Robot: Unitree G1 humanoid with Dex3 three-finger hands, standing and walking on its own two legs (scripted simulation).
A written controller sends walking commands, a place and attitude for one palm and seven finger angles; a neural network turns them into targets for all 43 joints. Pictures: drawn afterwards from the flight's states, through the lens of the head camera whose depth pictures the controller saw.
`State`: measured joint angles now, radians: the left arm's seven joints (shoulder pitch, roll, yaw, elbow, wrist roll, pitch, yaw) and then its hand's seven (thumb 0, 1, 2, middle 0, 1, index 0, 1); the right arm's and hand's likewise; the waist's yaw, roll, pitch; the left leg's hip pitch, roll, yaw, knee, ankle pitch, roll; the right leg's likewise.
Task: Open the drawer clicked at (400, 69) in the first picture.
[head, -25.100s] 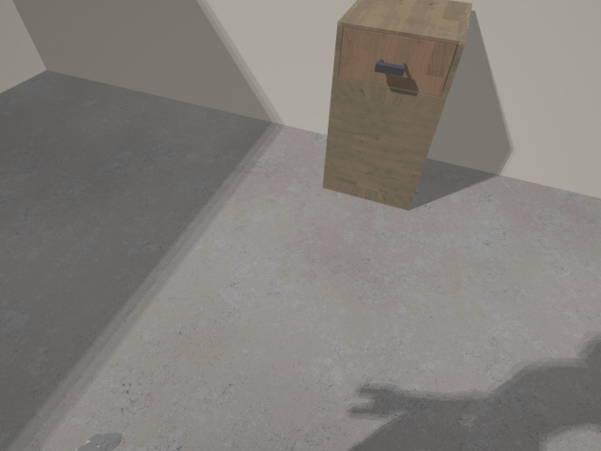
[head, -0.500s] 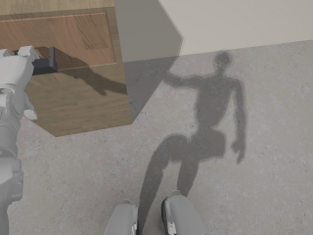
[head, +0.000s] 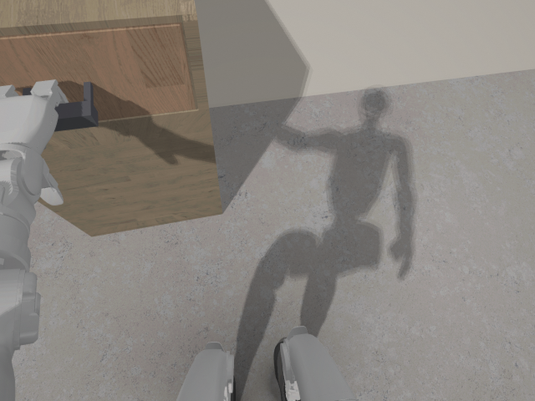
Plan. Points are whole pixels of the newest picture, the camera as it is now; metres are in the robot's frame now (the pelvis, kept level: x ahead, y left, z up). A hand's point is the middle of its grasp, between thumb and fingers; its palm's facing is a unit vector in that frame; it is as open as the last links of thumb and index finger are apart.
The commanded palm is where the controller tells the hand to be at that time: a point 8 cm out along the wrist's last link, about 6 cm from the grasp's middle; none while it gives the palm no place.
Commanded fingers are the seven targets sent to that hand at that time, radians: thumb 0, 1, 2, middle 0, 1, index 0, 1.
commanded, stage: close the thumb around the handle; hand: left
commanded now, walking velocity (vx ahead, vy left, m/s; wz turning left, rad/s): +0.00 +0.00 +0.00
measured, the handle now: (58, 104) +0.55 +0.29 +0.01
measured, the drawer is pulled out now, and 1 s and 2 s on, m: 0.00 0.01 0.14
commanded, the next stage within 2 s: pull the drawer open in 0.66 s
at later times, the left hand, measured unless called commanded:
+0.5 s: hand (42, 145) +0.49 +0.31 -0.01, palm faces -0.10 -0.02 -0.99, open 6.8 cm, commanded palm +0.48 +0.30 +0.04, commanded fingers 0.00 0.90 0.90 -0.40 -1.35 -0.40 -1.35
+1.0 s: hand (43, 151) +0.48 +0.31 -0.01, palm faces -0.08 -0.03 -1.00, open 6.3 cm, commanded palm +0.46 +0.29 +0.04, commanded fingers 0.00 0.90 0.90 -0.40 -1.35 -0.40 -1.35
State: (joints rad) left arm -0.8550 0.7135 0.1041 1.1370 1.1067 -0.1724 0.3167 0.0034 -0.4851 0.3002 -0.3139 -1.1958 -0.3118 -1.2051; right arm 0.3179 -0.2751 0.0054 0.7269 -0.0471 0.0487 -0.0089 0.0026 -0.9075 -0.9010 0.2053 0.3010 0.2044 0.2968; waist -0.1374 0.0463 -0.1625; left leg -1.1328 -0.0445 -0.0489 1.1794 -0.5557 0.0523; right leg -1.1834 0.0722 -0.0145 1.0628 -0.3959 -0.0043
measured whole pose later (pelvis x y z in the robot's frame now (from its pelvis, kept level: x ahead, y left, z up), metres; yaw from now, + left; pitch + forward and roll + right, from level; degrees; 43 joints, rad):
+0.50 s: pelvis +0.00 +0.00 +0.00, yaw +0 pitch +29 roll -4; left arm -0.85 0.69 0.10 1.13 1.11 -0.14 0.34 0.00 0.53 0.74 -0.39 -1.31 -0.37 -1.32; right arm 0.30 -0.28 0.00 0.73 -0.05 0.06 0.00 0.00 -0.91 -0.90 0.20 0.30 0.20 0.30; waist -0.13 0.05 -0.16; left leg -1.11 -0.04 -0.05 1.16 -0.56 0.05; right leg -1.17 0.07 -0.01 1.05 -0.40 -0.01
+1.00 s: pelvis +0.01 +0.00 +0.01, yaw -1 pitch +29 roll -3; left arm -0.76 0.67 0.13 1.05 1.08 -0.14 0.36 0.01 0.66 0.76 -0.36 -1.34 -0.32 -1.35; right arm 0.30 -0.28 -0.02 0.73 -0.05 0.07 0.00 0.00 -0.91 -0.90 0.20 0.30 0.20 0.30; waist -0.11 0.04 -0.16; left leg -1.09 -0.04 -0.04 1.14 -0.55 0.05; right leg -1.15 0.08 0.00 1.04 -0.39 -0.01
